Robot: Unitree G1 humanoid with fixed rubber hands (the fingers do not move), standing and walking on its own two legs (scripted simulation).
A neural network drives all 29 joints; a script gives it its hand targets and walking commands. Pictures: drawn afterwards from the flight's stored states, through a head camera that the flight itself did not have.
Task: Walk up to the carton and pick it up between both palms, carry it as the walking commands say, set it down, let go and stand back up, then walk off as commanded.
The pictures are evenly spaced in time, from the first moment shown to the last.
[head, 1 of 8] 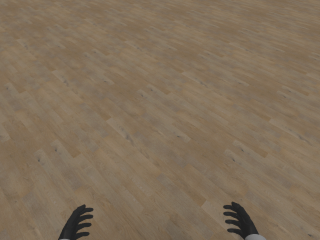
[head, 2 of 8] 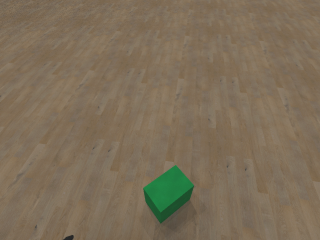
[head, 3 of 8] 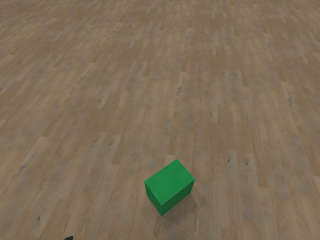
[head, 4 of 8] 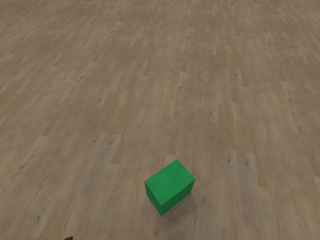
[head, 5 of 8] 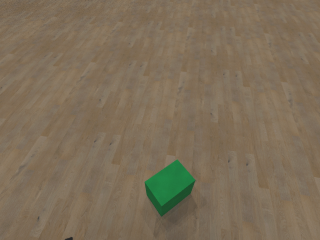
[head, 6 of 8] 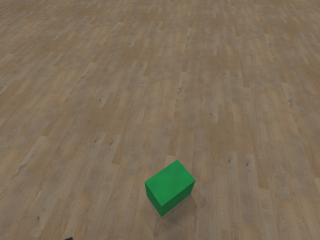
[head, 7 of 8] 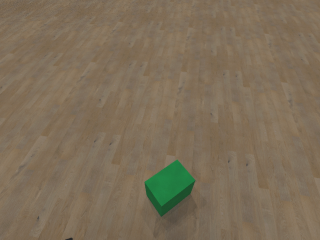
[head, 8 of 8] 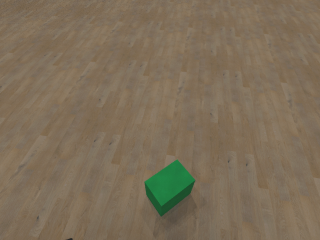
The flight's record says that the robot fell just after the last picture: no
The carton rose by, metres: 0.00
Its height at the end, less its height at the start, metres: +0.00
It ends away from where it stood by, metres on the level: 0.00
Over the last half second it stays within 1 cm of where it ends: yes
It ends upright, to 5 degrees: yes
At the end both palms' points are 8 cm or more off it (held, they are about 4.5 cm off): yes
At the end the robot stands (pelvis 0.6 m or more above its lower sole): yes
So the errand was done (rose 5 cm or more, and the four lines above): no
